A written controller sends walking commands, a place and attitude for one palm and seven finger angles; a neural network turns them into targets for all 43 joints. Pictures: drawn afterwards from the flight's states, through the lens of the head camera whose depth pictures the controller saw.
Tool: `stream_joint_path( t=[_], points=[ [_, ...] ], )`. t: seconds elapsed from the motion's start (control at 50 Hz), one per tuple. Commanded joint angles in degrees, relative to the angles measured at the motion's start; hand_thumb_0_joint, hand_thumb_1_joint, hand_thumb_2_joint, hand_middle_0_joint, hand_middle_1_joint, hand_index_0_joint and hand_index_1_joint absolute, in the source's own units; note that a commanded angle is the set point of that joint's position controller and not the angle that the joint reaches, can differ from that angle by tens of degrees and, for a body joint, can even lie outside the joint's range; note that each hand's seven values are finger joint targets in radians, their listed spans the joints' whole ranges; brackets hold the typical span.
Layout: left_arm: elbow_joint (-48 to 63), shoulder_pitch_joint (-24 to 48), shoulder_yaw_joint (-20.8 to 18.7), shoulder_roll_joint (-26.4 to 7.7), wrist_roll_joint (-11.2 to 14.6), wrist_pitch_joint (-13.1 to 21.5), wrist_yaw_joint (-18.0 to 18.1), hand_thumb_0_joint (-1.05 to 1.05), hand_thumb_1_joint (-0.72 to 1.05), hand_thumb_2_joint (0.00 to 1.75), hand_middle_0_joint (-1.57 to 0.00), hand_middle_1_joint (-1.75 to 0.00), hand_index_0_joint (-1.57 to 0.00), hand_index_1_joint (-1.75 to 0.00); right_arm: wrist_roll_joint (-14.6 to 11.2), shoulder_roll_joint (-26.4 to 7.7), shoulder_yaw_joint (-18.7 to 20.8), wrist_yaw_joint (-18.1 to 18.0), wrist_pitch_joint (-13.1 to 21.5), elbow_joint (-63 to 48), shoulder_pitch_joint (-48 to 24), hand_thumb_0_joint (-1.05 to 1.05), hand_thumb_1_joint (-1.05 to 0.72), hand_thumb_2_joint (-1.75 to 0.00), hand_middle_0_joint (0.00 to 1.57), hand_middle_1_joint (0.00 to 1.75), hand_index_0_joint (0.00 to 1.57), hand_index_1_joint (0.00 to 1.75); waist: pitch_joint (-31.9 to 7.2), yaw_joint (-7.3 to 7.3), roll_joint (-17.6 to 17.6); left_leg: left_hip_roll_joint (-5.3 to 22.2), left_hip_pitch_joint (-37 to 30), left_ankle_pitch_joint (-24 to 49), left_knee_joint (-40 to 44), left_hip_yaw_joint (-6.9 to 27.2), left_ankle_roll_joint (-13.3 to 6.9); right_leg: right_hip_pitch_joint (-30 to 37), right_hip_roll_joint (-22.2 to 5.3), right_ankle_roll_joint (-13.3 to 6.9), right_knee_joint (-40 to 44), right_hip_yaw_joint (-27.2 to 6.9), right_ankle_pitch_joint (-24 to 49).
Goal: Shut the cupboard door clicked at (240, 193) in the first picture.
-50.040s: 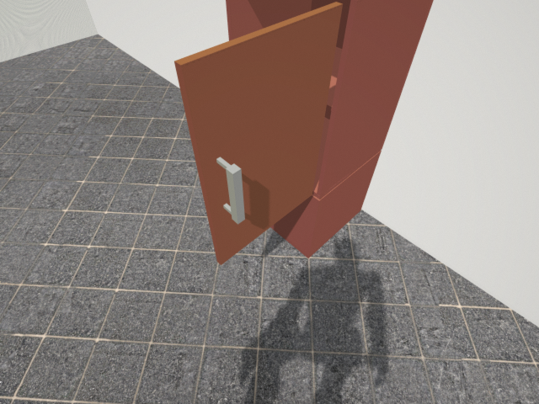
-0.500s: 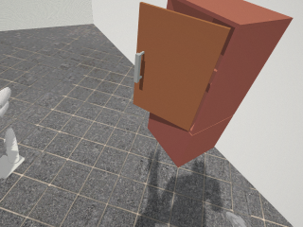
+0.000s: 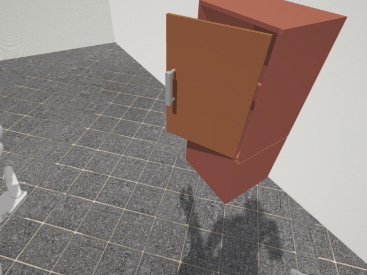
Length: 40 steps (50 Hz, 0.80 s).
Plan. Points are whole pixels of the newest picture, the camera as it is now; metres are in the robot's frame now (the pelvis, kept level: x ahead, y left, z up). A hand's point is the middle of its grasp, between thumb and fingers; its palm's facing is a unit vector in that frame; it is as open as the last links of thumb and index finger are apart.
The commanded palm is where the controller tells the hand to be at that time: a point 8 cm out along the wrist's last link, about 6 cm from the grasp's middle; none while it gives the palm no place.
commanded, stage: stop stepping back and stand still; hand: left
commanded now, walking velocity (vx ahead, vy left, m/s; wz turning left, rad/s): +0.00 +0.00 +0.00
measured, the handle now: (171, 87) +0.90 +0.10 -0.04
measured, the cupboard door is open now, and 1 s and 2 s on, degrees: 27 27 27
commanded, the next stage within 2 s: let the arm hang, fingers relaxed in 0.24 s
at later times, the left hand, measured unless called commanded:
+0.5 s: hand (72, 258) +0.17 +0.25 -0.05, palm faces +0.10 -0.91 -0.41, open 7.4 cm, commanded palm none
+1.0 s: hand out of the picture -0.08 +0.21 -0.16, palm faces +0.02 -0.97 -0.24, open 7.3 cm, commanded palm none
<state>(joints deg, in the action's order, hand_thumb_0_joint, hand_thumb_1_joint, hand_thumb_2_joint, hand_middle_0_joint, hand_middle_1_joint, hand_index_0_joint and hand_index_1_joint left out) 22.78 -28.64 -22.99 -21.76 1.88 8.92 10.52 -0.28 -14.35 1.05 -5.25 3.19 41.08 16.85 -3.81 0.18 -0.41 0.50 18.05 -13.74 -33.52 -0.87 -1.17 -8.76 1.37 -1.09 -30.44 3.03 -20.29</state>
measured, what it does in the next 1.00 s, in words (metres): stands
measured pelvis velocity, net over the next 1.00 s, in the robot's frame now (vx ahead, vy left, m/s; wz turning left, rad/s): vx -0.02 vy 0.01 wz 0.00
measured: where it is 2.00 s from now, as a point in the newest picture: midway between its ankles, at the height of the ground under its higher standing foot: outside the picture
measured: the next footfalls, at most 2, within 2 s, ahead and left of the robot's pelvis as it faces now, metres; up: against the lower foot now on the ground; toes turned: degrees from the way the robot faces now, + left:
none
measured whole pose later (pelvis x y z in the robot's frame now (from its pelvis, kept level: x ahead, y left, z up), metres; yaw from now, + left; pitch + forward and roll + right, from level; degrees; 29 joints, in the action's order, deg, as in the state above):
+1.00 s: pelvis -0.02 +0.01 +0.01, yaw +0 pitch -2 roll -1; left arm -66.1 -20.8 -0.7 -12.2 -0.9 -1.8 1.2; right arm 0.9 -9.7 0.3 -1.3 -1.5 64.3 17.3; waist 2.0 -0.1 0.9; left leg -0.6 15.1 -7.7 -24.7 -1.3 -2.1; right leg -7.0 0.4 -0.6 -23.8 2.8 -14.9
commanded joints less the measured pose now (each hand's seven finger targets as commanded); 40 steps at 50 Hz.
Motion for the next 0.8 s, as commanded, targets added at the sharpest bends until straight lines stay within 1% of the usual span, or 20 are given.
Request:
stream_joint_path(
  t=[0.0, 0.04, 0.08, 0.14, 0.16, 0.2, 0.24, 0.26, 0.3, 0.32, 0.34, 0.4, 0.44, 0.48, 0.54, 0.58, 0.66, 0.72, 0.74, 0.78],
  points=[
    [17.35, 7.55, -5.8, -12.14, -0.4, 5.98, 0.31, 0.0, 0.9, 0.9, -0.2, -0.3, -0.2, -0.3, 0.26, -4.73, 0.53, -0.65, 5.82, -11.99, -9.49, 0.0, -0.9, -0.9, 0.2, 0.3, 0.2, 0.3, 1.95, 0.46, 9.1, 9.26, -0.34, 3.46, 16.47, 13.97, -2.34, -2.1, -1.62, 1.21, 2.48, -2.96, 5.36],
    [16.52, 4.67, -7.74, -13.26, -0.38, 6.29, 0.42, 0.0, 0.9, 0.9, -0.2, -0.3, -0.2, -0.3, 0.4, -4.82, 0.69, -0.57, 6.39, -11.92, -8.97, 0.0, -0.9, -0.9, 0.2, 0.3, 0.2, 0.3, 0.59, 0.23, 9.04, 8.88, 0.05, 1.47, 17.31, 13.35, -2.05, -0.05, -1.77, 1.11, 4.11, -3.12, 5.75],
    [15.89, 1.82, -7.38, -11.79, -0.02, 6.37, 0.26, 0.0, 0.9, 0.9, -0.2, -0.3, -0.2, -0.3, 0.39, -4.29, 0.59, -0.28, 6.4, -12.33, -8.51, 0.0, -0.9, -0.9, 0.2, 0.3, 0.2, 0.3, -1.57, 0.24, 8.44, 7.8, -0.14, 2.15, 16.15, 10.69, -1.3, 1.93, -2.2, 0.84, 5.53, -3.09, 7.05],
    [15.29, -3.58, -9.35, -12.69, 0.57, 6.07, 0.14, 0.0, 0.9, 0.9, -0.2, -0.3, -0.2, -0.3, 0.22, -4.29, 0.78, 0.17, 6.06, -12.79, -7.82, 0.0, -0.9, -0.9, 0.2, 0.3, 0.2, 0.3, -5.29, 0.21, 8.3, 6.45, -2.09, 8.7, 13.1, 7.78, -0.28, 3.68, -3.12, 0.29, 6.14, -3.46, 12.24],
    [15.64, -4.1, -8.32, -11.57, 0.87, 5.89, -0.01, 0.0, 0.9, 0.9, -0.2, -0.3, -0.2, -0.3, 0.15, -3.85, 0.52, 0.25, 5.74, -13.1, -7.75, 0.0, -0.9, -0.9, 0.2, 0.3, 0.2, 0.3, -6.06, 0.41, 7.21, 6.43, -2.61, 11.33, 12.22, 7.31, -0.02, 3.88, -3.27, 0.25, 5.85, -3.48, 14.02],
    [15.42, -4.52, -8.66, -11.87, 1.22, 5.47, -0.02, 0.0, 0.9, 0.9, -0.2, -0.3, -0.2, -0.3, 0.09, -3.85, 0.38, 0.18, 5.02, -13.34, -7.68, 0.0, -0.9, -0.9, 0.2, 0.3, 0.2, 0.3, -6.7, 0.54, 6.07, 6.46, -2.91, 14.61, 10.82, 6.58, 0.11, 4.01, -3.71, 0.3, 5.76, -3.78, 17.09],
    [13.56, -4.98, -9.13, -12.49, 1.46, 4.75, -0.08, 0.0, 0.9, 0.9, -0.2, -0.3, -0.2, -0.3, -0.1, -3.75, 0.23, 0.11, 4.51, -13.26, -7.79, 0.0, -0.9, -0.9, 0.2, 0.3, 0.2, 0.3, -6.16, 0.53, 4.37, 6.21, -3.24, 14.14, 9.81, 5.72, 0.24, 2.98, -4.4, 0.21, 6.68, -4.61, 18.28],
    [13.8, -3.92, -7.69, -11.25, 1.45, 4.55, -0.16, 0.0, 0.9, 0.9, -0.2, -0.3, -0.2, -0.3, -0.16, -3.52, 0.08, 0.07, 4.2, -13.36, -7.81, 0.0, -0.9, -0.9, 0.2, 0.3, 0.2, 0.3, -5.59, 0.81, 3.73, 6.1, -3.19, 14.63, 9.28, 5.46, 0.28, 2.58, -4.72, 0.1, 6.67, -4.96, 19.13],
    [13.28, -1.73, -7.06, -11.32, 1.35, 4.17, -0.1, 0.0, 0.9, 0.9, -0.2, -0.3, -0.2, -0.3, -0.31, -3.63, 0.04, -0.08, 3.79, -13.44, -8.04, 0.0, -0.9, -0.9, 0.2, 0.3, 0.2, 0.3, -4.52, 0.8, 3.06, 6.07, -3.78, 13.81, 9.04, 5.21, 0.18, 0.88, -4.99, 0.18, 7.2, -5.49, 18.67],
    [-26.07, 2.5, 17.97, -1.19, -2.78, -4.55, -8.73, 0.0, 0.9, 0.9, -0.2, -0.3, -0.2, -0.3, -1.25, -13.67, 2.28, 5.02, 6.88, -4.44, -14.12, 0.0, -0.9, -0.9, 0.2, 0.3, 0.2, 0.3, 2.34, 1.08, 2.89, 5.62, -0.74, 23.97, -0.31, 3.87, 0.05, -5.75, -9.14, -0.57, 1.62, -2.82, 28.48],
    [-28.31, 3.54, 16.85, -0.37, -3.35, -8.76, -9.84, 0.0, 0.9, 0.9, -0.2, -0.3, -0.2, -0.3, -0.38, -11.42, 3.48, 5.06, 4.64, -2.49, -9.17, 0.0, -0.9, -0.9, 0.2, 0.3, 0.2, 0.3, -1.58, 1.12, 1.65, 6.06, -4.42, 22.4, 0.37, 3.03, 0.8, -6.62, -9.18, -1.22, 3.72, -6.42, 26.12],
    [-36.02, 9.99, 17.92, -1.85, -3.37, -9.11, -10.59, 0.0, 0.9, 0.9, -0.2, -0.3, -0.2, -0.3, 0.43, -11.51, 1.99, 4.85, 0.79, -2.39, -7.91, 0.0, -0.9, -0.9, 0.2, 0.3, 0.2, 0.3, 0.61, 0.44, -7.82, 5.64, -2.41, 14.65, 0.65, 5.94, -1.3, -9.42, -8.41, -2.3, 3.27, -5.73, 14.54],
    [-43.21, 12.63, 18.82, -2.15, -3.38, -9.14, -10.58, 0.0, 0.9, 0.9, -0.2, -0.3, -0.2, -0.3, 0.95, -10.7, 1.24, 4.93, -0.68, -1.61, -8.33, 0.0, -0.9, -0.9, 0.2, 0.3, 0.2, 0.3, 2.64, 0.57, -10.76, 4.76, -2.3, 13.38, 1.08, 6.73, -1.43, -10.63, -8.93, -3.18, 4.35, -6.93, 10.62],
    [-50.53, 14.19, 19.74, -1.52, -3.18, -9.5, -10.23, 0.0, 0.9, 0.9, -0.2, -0.3, -0.2, -0.3, 1.56, -9.4, 0.56, 5.05, -2.03, 0.34, -7.83, 0.0, -0.9, -0.9, 0.2, 0.3, 0.2, 0.3, 3.27, 0.82, -9.6, 3.67, -2.94, 11.39, 2.09, 6.69, -1.18, -10.74, -9.57, -3.62, 5.72, -7.83, 6.48],
    [-60.4, 14.4, 20.89, -0.74, -3.04, -10.15, -9.72, 0.0, 0.9, 0.9, -0.2, -0.3, -0.2, -0.3, 1.89, -7.96, -0.31, 5.0, -3.16, 4.12, -6.79, 0.0, -0.9, -0.9, 0.2, 0.3, 0.2, 0.3, 4.24, 0.54, -0.54, 4.17, -2.49, 8.55, 7.16, 8.39, -1.11, -8.19, -7.58, -2.43, 6.47, -7.21, 0.91],
    [-66.66, 12.62, 21.0, 0.21, -2.79, -9.91, -9.71, 0.0, 0.9, 0.9, -0.2, -0.3, -0.2, -0.3, 1.87, -6.85, -0.55, 4.65, -3.1, 6.99, -6.49, 0.0, -0.9, -0.9, 0.2, 0.3, 0.2, 0.3, 2.97, -0.22, 5.12, 4.48, -0.88, 5.92, 10.31, 8.65, -1.26, -3.46, -6.87, -1.76, 6.92, -7.12, 2.2],
    [-75.06, 10.18, 20.29, 1.93, -2.69, -9.36, -9.6, 0.0, 0.9, 0.9, -0.2, -0.3, -0.2, -0.3, 1.6, -5.36, -0.21, 3.77, -2.93, 11.85, -4.43, 0.0, -0.9, -0.9, 0.2, 0.3, 0.2, 0.3, 1.79, -0.62, 9.31, 4.55, -2.42, 5.36, 11.28, 7.99, -1.1, -0.02, -7.22, -2.44, 9.45, -6.96, 4.84],
    [-79.42, 9.22, 20.61, 2.32, -2.48, -9.08, -9.64, 0.0, 0.9, 0.9, -0.2, -0.3, -0.2, -0.3, 1.3, -5.05, 0.01, 3.4, -2.95, 14.97, -2.79, 0.0, -0.9, -0.9, 0.2, 0.3, 0.2, 0.3, 2.6, -0.48, 8.48, 4.77, -3.73, 4.37, 12.21, 7.69, -1.0, -0.17, -7.26, -2.66, 11.2, -6.91, 5.15],
    [-80.49, 8.93, 20.69, 2.1, -2.5, -8.97, -9.6, 0.0, 0.9, 0.9, -0.2, -0.3, -0.2, -0.3, 1.03, -5.47, 0.15, 3.27, -2.99, 15.47, -2.0, 0.0, -0.9, -0.9, 0.2, 0.3, 0.2, 0.3, 3.47, -0.48, 5.55, 5.06, -4.2, 5.33, 12.07, 7.87, -1.14, -0.43, -7.02, -2.6, 11.9, -6.67, 5.53],
    [-82.71, 8.94, 21.04, 2.96, -2.42, -8.92, -9.5, 0.0, 0.9, 0.9, -0.2, -0.3, -0.2, -0.3, 0.94, -5.04, 0.3, 3.14, -3.13, 17.3, -1.03, 0.0, -0.9, -0.9, 0.2, 0.3, 0.2, 0.3, 5.11, -0.08, 3.24, 5.17, -4.81, 3.99, 12.72, 7.67, -1.14, -1.65, -7.19, -2.56, 12.9, -6.64, 4.19]
  ],
)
